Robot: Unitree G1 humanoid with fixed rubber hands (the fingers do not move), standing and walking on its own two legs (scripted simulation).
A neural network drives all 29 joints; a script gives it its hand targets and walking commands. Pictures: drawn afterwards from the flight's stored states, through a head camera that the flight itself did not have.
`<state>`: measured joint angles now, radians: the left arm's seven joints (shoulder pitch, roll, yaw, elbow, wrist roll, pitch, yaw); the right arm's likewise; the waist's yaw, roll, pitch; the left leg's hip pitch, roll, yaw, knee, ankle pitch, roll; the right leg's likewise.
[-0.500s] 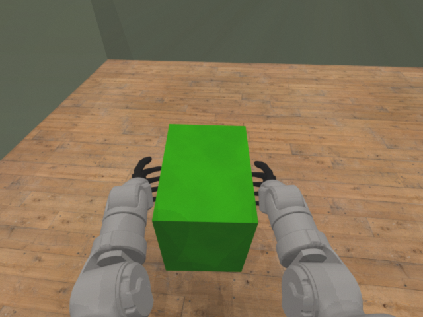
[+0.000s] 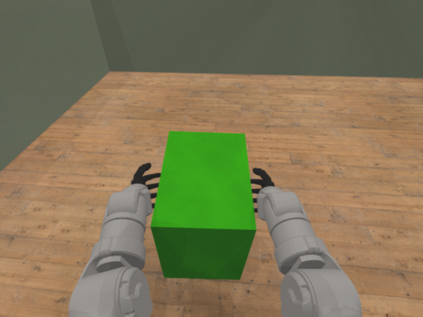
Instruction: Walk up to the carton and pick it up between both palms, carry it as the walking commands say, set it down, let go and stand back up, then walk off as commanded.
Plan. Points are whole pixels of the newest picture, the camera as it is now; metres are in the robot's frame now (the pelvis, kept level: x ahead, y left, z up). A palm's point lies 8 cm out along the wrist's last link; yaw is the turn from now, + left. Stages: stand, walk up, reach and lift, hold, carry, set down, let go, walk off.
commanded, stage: hold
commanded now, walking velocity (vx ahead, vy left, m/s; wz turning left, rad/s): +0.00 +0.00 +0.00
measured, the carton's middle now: (204, 205) +0.37 +0.01 +0.02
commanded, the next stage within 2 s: carry in 0.84 s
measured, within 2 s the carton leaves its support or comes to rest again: neither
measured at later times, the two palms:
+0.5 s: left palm (138, 199) +0.33 +0.14 +0.09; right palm (268, 200) +0.33 -0.12 +0.07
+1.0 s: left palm (137, 196) +0.34 +0.15 +0.09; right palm (267, 191) +0.34 -0.12 +0.09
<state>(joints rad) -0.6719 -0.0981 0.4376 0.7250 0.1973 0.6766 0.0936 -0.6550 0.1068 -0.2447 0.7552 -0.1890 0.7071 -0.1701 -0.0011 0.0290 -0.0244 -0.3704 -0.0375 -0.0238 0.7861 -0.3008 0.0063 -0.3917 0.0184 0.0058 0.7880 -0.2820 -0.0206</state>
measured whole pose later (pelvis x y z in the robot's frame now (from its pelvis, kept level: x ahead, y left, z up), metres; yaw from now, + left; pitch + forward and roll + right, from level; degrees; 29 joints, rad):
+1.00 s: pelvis +0.00 +0.00 +0.00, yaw +0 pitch -5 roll +0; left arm -0.61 -0.10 0.38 0.60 0.19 0.75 0.08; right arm -0.66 0.12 -0.22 0.68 -0.21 0.81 -0.17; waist 0.00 0.00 -0.06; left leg -0.39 -0.03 -0.02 0.79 -0.30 0.01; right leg -0.41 0.03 0.01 0.79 -0.31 -0.02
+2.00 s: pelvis +0.04 -0.03 +0.00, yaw +16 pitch +3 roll -2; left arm -0.37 -0.18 0.22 -0.10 0.07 1.14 0.17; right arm -0.35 0.18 -0.13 -0.09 -0.07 1.17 -0.22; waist 0.00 0.03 -0.11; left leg -0.48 0.04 -0.07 0.83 -0.40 -0.03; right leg -0.49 -0.04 -0.17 0.95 -0.50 0.01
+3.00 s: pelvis +0.11 -0.10 +0.00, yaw +43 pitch +2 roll -2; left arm -0.35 -0.18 0.19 -0.18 0.06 1.11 0.18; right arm -0.35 0.18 -0.12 -0.14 -0.06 1.13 -0.21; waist 0.00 0.01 -0.01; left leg -0.47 0.04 -0.11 0.85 -0.42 -0.05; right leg -0.45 -0.05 -0.19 0.92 -0.57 0.02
